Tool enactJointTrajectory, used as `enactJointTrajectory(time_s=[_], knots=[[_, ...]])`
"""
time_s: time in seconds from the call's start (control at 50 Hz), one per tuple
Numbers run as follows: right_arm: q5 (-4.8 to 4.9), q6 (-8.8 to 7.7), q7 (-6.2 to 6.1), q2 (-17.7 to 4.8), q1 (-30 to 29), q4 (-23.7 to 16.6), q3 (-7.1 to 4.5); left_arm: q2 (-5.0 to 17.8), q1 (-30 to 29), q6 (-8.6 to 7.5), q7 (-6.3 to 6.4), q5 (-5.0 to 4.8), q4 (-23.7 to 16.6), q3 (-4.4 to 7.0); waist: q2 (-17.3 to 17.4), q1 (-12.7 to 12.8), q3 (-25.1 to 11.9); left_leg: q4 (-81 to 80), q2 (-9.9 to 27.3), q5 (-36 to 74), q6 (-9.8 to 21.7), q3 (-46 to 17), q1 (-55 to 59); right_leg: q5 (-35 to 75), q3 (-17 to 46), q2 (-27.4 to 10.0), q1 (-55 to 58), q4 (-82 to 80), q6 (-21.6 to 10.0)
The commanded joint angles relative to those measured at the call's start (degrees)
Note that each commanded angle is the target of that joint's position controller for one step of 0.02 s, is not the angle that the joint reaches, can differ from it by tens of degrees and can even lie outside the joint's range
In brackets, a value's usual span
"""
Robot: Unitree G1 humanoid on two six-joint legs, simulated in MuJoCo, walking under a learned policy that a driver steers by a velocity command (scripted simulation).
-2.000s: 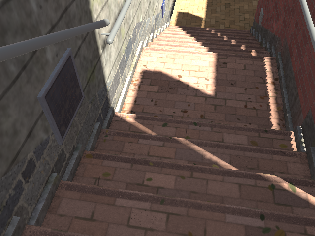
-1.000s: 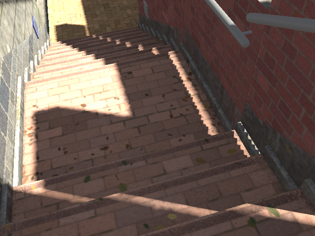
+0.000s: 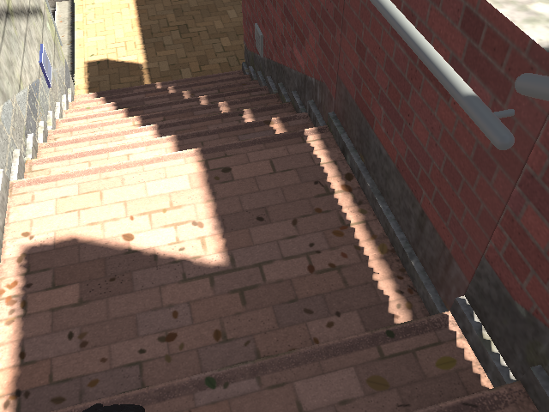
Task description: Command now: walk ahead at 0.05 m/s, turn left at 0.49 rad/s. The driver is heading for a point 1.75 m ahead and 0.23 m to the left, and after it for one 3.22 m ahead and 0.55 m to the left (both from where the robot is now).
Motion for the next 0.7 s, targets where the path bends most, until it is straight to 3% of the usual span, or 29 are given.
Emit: enactJointTrajectory(time_s=[0.02, 0.04, 0.06, 0.1, 0.14, 0.22, 0.3, 0.34, 0.38, 0.4, 0.42, 0.44, 0.46, 0.48, 0.5, 0.52, 0.54, 0.56, 0.58, 0.6, 0.62, 0.64, 0.66, 0.68, 0.7], knots=[[-2.43, 0.72, -1.72, -6.2, 2.1, -1.7, -1.33, 5.2, 6.6, -0.78, -1.36, -1.93, -1.3, 2.67, -2.6, 2.2, 1.0, 11.0, 5.7, 3.2, -4.4, -2.5, -18.1, 47.3, 14.9, -20.8, 17.4, -11.4, -15.1], [-3.97, 0.46, -1.11, -3.2, 2.2, -1.4, -0.39, 4.5, 4.3, -0.57, -1.47, -2.23, -2.6, 2.86, -3.0, 1.6, 1.1, 13.3, 5.5, 9.2, -4.7, 0.5, -14.5, 44.1, 9.4, -17.7, 12.3, -11.2, -13.7], [-4.17, 0.10, -0.04, -1.3, 2.7, -1.1, 0.07, 6.5, 3.7, -0.17, -1.57, -1.43, -3.2, 3.70, -4.0, 1.0, -0.2, 17.8, 5.1, 12.5, -4.6, 3.2, -10.7, 41.2, 5.7, -15.4, 7.4, -10.9, -13.4], [-2.61, -0.45, 1.72, -2.1, 1.8, -1.1, -0.16, 6.8, 3.2, 0.13, -1.54, -0.33, -4.0, 3.96, -4.0, 1.7, 1.0, 19.2, 5.1, 19.1, -4.1, 4.8, -8.8, 33.6, 1.5, -14.2, 1.8, -12.2, -13.0], [-2.74, -0.68, 2.27, -4.0, -1.0, -2.2, -0.71, 6.6, 3.9, 0.02, -1.33, -0.65, -3.5, 3.75, -5.4, 2.2, 1.5, 16.4, 7.1, 21.4, -4.5, 5.6, -7.9, 27.1, 0.3, -14.8, 0.9, -12.8, -12.2], [-3.09, 0.29, 1.17, -3.1, -7.9, -5.4, 0.23, 9.5, 9.2, -0.48, 0.05, -0.90, -1.4, 5.14, -6.1, 5.1, 2.4, 1.0, 11.2, 17.6, -4.9, 7.7, -9.9, 23.6, 2.9, -19.7, 9.2, -12.2, -11.8], [-2.97, 2.22, -0.39, -2.0, -10.8, -6.9, 1.15, 12.8, 11.3, -1.28, 1.37, -0.48, -0.5, 7.00, -7.2, 6.9, 3.0, -12.0, 10.1, 11.2, -2.5, 11.6, -4.7, 22.5, 5.6, -24.5, 12.9, -12.0, -10.9], [-2.49, 2.36, -0.81, -2.6, -11.7, -7.0, 0.75, 13.8, 10.2, -1.29, 1.60, -0.38, -0.9, 7.62, -8.1, 7.0, 2.8, -17.5, 8.7, 10.7, -0.6, 12.6, -0.4, 17.9, 5.6, -25.5, 13.1, -11.9, -8.7], [-1.34, 1.54, -0.85, -4.0, -11.0, -6.3, -0.44, 14.1, 8.7, -1.10, 1.85, -0.37, -0.6, 7.77, -7.2, 5.7, 2.4, -27.2, 6.8, 15.5, 1.8, 13.4, 6.2, 12.6, 4.1, -25.4, 12.7, -8.9, -5.5], [-0.41, 0.71, -0.83, -5.2, -8.3, -5.1, -1.64, 13.4, 8.1, -1.02, 1.76, -0.30, 0.2, 7.47, -5.6, 4.1, 1.5, -34.1, 5.0, 22.4, 3.3, 13.6, 14.2, 8.9, 1.7, -24.0, 9.7, -4.2, -3.3], [-0.43, -0.12, -1.25, -7.2, -3.7, -3.5, -3.24, 10.3, 9.4, -0.97, 1.12, -0.15, 1.4, 6.46, -0.5, 1.5, -1.3, -39.3, 5.5, 36.5, 5.9, 11.1, 27.3, 4.3, -3.0, -19.3, 2.4, 6.0, 0.2], [-1.90, -1.39, -3.14, -15.6, 4.3, -3.0, -5.29, 2.5, 10.4, -0.91, 0.33, -0.14, -2.7, 4.19, 13.8, 1.1, -10.8, -36.0, 22.6, 76.9, 18.8, -8.3, 47.4, -29.2, -9.9, -8.4, -15.1, 27.6, 6.2], [-4.23, -3.09, -1.27, -18.0, 9.1, -3.9, -5.84, 3.7, 8.0, -1.52, 0.12, -2.61, -5.8, 3.98, 4.6, -2.2, -8.3, -38.0, 30.7, 76.0, 25.4, -19.9, 47.8, -32.7, 4.2, -2.7, -26.0, 29.0, 7.8], [-4.49, -3.80, 0.42, -15.2, 9.0, -1.5, -6.02, 5.7, 3.5, -0.68, 0.48, -4.20, -5.6, 4.33, 1.1, -3.8, -0.4, -38.4, 28.5, 72.6, 23.9, -15.1, 43.4, -27.0, 8.9, -2.1, -31.2, 32.2, 8.4], [-1.93, -3.41, 1.44, -13.5, 2.8, -2.1, -5.76, 8.8, 3.9, -0.15, 1.01, -3.71, -4.8, 4.96, 4.6, -0.7, 0.4, -38.3, 26.6, 70.1, 22.1, -9.7, 38.6, -24.1, 7.0, -3.2, -31.3, 36.2, 8.4], [0.84, -2.64, 2.07, -11.3, -3.0, -3.6, -5.21, 11.0, 7.7, 0.05, 1.39, -2.01, -2.0, 5.59, 4.9, 2.2, 0.3, -38.9, 24.7, 68.5, 19.5, -5.1, 31.0, -20.0, 6.4, -5.2, -27.0, 39.1, 8.5], [1.48, -1.82, 2.63, -10.5, -6.4, -4.6, -4.90, 8.9, 11.6, 0.22, 1.21, -0.60, 0.2, 4.82, 5.2, 5.1, 2.0, -39.8, 22.3, 66.5, 16.9, -1.9, 21.0, -14.2, 6.1, -5.3, -20.7, 40.7, 8.4], [0.15, -1.10, 2.98, -9.4, -7.9, -5.1, -4.59, 6.9, 15.1, 0.39, 0.23, -0.20, 2.5, 4.15, 3.7, 6.1, 2.6, -40.3, 20.4, 64.3, 14.3, 0.0, 14.2, -7.2, 6.3, -4.6, -16.5, 42.2, 8.6], [-0.87, -0.80, 3.15, -7.6, -8.3, -5.3, -3.84, 5.6, 17.1, 0.45, -1.02, -0.42, 4.3, 3.79, 2.4, 6.3, 2.0, -39.9, 18.8, 62.3, 12.5, 1.2, 12.0, -2.0, 6.7, -4.3, -14.7, 42.0, 9.0], [-0.72, -0.88, 3.40, -5.9, -8.8, -5.3, -2.91, 4.9, 18.9, 0.58, -2.44, -0.96, 5.8, 3.58, 2.1, 6.9, 1.6, -39.5, 17.5, 58.6, 10.8, 2.3, 10.4, 2.0, 7.4, -5.0, -12.6, 40.1, 9.7], [0.11, -1.16, 3.73, -4.8, -9.7, -5.3, -2.01, 4.9, 19.6, 0.83, -3.77, -1.06, 6.9, 3.59, 2.7, 7.3, 1.8, -39.2, 15.8, 53.2, 9.1, 3.2, 8.4, 4.8, 7.8, -5.8, -10.0, 37.1, 10.3], [0.37, -1.33, 4.11, -5.9, -11.3, -5.2, -1.58, 4.5, 21.7, 1.04, -5.26, -0.35, 8.6, 3.29, 3.7, 8.1, 1.8, -38.2, 13.5, 47.3, 7.7, 5.1, 4.2, 7.6, 5.9, -5.6, -5.1, 35.8, 10.4], [-0.27, -1.22, 4.25, -7.5, -14.2, -5.6, -1.54, 5.0, 23.5, 1.05, -6.38, 0.15, 9.9, 3.10, 4.8, 8.5, 2.6, -37.2, 13.3, 42.4, 7.5, 4.2, -0.8, 10.1, 5.9, -5.8, -0.6, 37.9, 10.2], [0.75, -1.11, 4.80, -7.8, -13.8, -5.5, -1.19, 6.4, 20.2, 1.07, -6.08, 0.09, 8.5, 3.82, 3.9, 7.7, 3.4, -36.5, 13.4, 37.6, 7.5, 2.9, -0.8, 4.3, 4.2, -5.6, -1.1, 33.8, 10.7], [1.54, -1.30, 5.15, -7.6, -11.9, -4.5, -0.82, 6.9, 15.6, 1.15, -4.98, -0.71, 7.1, 3.84, 4.0, 5.9, 4.2, -35.3, 15.3, 35.4, 8.5, -1.2, 4.0, -0.2, 5.7, -6.9, -4.6, 27.8, 11.8]])
Next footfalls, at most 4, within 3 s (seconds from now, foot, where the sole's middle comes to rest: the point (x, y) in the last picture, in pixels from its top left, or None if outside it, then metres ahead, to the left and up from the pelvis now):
0.42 left None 0.00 0.15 -0.77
0.78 right None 0.06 -0.05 -0.77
1.22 right None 0.10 -0.03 -0.77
1.60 left None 0.33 0.24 -0.92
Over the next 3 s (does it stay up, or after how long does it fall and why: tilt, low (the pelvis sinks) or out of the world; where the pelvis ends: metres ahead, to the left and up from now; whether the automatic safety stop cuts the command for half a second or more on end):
stays up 0.73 0.12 -0.31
